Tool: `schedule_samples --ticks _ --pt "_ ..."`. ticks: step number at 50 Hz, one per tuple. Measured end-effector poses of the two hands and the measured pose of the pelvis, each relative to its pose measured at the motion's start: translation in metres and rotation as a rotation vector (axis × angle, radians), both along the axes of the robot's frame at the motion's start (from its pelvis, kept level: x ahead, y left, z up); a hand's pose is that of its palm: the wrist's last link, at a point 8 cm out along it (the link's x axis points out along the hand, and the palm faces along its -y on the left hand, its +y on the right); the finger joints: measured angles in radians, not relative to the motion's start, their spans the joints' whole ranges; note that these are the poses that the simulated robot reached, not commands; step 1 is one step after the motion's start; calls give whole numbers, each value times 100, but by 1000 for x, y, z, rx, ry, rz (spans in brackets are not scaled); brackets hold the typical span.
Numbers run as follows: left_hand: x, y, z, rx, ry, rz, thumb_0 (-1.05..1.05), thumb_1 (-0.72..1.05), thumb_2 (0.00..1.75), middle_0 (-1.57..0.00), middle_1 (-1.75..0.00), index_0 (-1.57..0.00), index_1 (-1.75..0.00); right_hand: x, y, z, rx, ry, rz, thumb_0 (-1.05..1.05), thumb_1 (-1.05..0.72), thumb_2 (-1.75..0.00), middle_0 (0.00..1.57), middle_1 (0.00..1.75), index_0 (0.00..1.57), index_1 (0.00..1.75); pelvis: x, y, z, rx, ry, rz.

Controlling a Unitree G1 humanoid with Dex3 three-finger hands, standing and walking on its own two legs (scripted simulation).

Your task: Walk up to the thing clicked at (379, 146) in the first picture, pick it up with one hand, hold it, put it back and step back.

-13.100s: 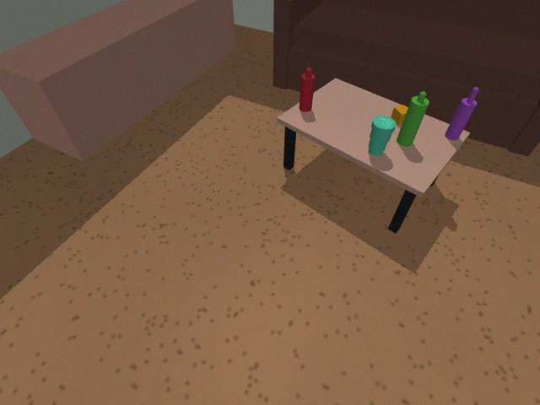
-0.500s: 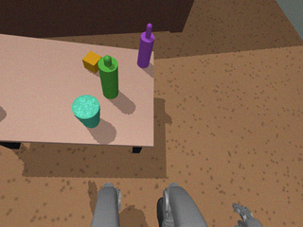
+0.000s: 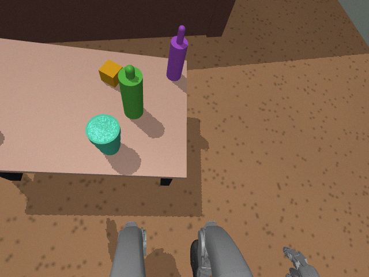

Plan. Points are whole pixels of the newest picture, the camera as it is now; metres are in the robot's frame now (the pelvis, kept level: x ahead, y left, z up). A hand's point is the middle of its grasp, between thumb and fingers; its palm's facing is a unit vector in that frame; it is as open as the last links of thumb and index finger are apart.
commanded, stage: go down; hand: left
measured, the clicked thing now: (107, 138) +0.48 +0.20 -0.25
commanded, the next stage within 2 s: none
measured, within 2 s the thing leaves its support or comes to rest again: neither
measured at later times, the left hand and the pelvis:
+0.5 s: hand out of the picture +0.41 +0.41 +0.05, palm faces +0.23 -0.97 -0.03, open 17.2 cm; pelvis +0.00 +0.00 +0.00, yaw +0 degrees
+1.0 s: hand out of the picture +0.40 +0.41 +0.05, palm faces +0.24 -0.97 -0.01, open 17.1 cm; pelvis +0.00 +0.00 -0.01, yaw +0 degrees
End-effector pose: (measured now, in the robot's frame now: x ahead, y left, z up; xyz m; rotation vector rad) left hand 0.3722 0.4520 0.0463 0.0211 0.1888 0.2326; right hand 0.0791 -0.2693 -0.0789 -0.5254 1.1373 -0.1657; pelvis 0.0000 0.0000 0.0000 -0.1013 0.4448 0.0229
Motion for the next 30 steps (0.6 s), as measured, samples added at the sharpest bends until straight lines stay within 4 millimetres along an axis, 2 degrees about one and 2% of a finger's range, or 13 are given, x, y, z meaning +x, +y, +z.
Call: schedule_samples --ticks 11,21,30 --pt "-8 5 1 9 -22 10 -2 -45 8 -5 -4 -3 -5 2 2 -4 7 -4 2 1 -90 -90 20 30 21 30 -1 0 -2 1 3 0" --pt "2 2 3 1 -55 0 -2 -45 7 -4 -3 -3 -5 6 0 -5 1 -8 6 1 -90 -90 20 30 21 30 0 -1 -4 1 10 1" --pt "5 1 7 -2 -63 5 -2 -44 7 -4 -3 -3 -5 2 -2 -7 7 10 0 1 -90 -90 20 30 21 30 1 -3 -4 2 13 0"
